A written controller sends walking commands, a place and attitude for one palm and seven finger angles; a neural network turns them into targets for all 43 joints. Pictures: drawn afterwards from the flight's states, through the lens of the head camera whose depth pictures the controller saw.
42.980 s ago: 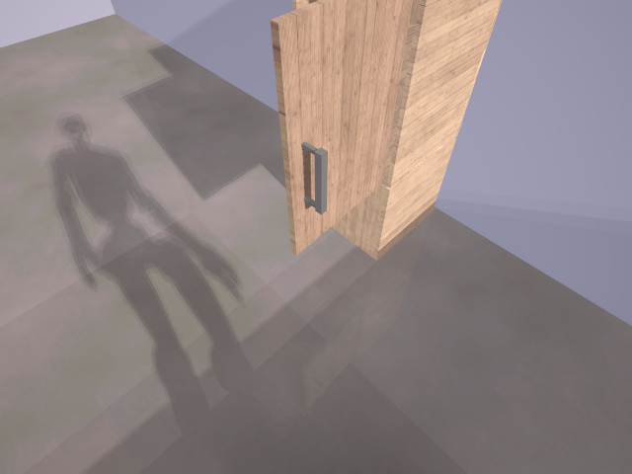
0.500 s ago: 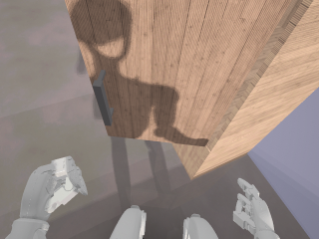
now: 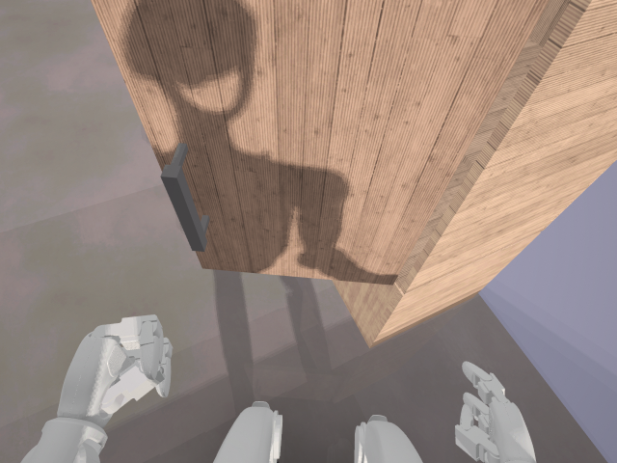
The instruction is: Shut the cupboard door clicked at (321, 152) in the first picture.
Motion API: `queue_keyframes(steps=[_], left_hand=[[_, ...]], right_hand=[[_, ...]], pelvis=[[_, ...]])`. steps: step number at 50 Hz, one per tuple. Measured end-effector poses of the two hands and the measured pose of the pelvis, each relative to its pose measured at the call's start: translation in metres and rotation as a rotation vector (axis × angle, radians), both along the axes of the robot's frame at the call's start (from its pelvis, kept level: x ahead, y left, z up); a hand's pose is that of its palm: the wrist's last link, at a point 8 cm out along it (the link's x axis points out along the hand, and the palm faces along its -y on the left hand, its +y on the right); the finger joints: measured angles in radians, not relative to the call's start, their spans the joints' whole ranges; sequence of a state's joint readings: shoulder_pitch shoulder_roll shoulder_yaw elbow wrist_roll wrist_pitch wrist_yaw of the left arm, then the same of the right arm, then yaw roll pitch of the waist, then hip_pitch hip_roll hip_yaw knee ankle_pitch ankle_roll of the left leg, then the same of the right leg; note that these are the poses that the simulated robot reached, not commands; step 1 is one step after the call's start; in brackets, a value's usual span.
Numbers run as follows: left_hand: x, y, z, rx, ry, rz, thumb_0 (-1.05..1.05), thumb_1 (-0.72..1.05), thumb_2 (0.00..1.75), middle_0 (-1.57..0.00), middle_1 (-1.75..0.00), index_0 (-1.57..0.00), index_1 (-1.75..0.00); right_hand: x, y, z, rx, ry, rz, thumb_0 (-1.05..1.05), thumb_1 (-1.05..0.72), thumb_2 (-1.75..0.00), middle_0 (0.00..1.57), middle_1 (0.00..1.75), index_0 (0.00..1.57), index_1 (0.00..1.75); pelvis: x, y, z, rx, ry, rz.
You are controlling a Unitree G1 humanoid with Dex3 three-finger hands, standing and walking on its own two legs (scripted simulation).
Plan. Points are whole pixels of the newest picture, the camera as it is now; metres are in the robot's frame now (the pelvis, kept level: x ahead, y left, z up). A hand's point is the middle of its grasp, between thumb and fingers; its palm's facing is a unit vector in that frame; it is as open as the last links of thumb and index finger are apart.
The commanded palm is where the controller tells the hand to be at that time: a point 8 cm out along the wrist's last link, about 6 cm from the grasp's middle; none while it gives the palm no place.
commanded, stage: raise the hand and make a fist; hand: left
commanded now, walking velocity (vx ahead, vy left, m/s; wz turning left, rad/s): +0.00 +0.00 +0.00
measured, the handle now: (191, 202) +0.44 +0.20 +0.04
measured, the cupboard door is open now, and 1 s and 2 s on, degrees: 60 60 60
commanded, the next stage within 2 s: bring the fist close to the handle in 0.18 s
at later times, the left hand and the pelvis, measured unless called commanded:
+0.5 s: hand (171, 349) +0.24 +0.17 +0.05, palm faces -0.01 -1.00 -0.06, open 3.1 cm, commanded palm +0.23 +0.23 +0.05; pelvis +0.00 -0.02 -0.01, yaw +1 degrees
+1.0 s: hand (193, 301) +0.30 +0.17 +0.04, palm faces -0.05 -1.00 -0.02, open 3.1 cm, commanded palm +0.29 +0.22 +0.04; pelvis +0.00 -0.01 +0.00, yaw +0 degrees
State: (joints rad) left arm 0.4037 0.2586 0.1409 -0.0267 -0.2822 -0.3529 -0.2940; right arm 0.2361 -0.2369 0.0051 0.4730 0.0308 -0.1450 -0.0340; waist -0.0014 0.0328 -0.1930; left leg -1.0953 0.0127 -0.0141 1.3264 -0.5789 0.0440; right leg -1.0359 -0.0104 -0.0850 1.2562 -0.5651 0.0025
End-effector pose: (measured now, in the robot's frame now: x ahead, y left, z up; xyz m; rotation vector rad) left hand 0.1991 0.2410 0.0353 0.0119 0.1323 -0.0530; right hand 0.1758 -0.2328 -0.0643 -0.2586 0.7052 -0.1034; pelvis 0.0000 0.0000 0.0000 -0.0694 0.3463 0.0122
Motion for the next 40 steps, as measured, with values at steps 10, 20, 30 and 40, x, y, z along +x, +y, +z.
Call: queue_keyframes(steps=[10, 20, 30, 40], left_hand=[[0.001, -0.007, 0.016, 0.033, -0.116, 0.039, 0.01, 0.9, 0.9, -1.29, -1.5, -1.3, -1.5], [0.001, -0.017, 0.014, 0.044, -0.1, 0.024, 0.02, 0.9, 0.9, -1.3, -1.5, -1.3, -1.5], [0.035, -0.018, 0.002, 0.026, -0.087, -0.012, 0.01, 0.9, 0.9, -1.3, -1.5, -1.3, -1.5], [0.064, -0.011, 0.016, 0.023, -0.146, 0.025, 0.02, 0.9, 0.9, -1.3, -1.5, -1.3, -1.5]], right_hand=[[0.006, -0.011, -0.005, 0.004, -0.005, 0.008, 0.01, -0.9, -0.9, 0.2, 0.3, 0.2, 0.3], [0.007, -0.016, -0.006, 0.013, -0.018, 0.008, 0.01, -0.9, -0.9, 0.2, 0.3, 0.2, 0.3], [-0.006, -0.026, -0.017, 0.006, 0.033, -0.012, 0.01, -0.9, -0.9, 0.2, 0.3, 0.21, 0.3], [-0.025, -0.03, -0.014, -0.003, 0.089, -0.048, 0.01, -0.9, -0.9, 0.2, 0.3, 0.2, 0.3]], pelvis=[[0.0, -0.011, -0.004, 0.009, 0.0, 0.004], [-0.002, -0.02, -0.004, 0.018, -0.003, 0.002], [-0.005, -0.023, -0.008, 0.018, 0.006, 0.0], [-0.002, -0.018, 0.0, 0.021, 0.009, -0.009]])
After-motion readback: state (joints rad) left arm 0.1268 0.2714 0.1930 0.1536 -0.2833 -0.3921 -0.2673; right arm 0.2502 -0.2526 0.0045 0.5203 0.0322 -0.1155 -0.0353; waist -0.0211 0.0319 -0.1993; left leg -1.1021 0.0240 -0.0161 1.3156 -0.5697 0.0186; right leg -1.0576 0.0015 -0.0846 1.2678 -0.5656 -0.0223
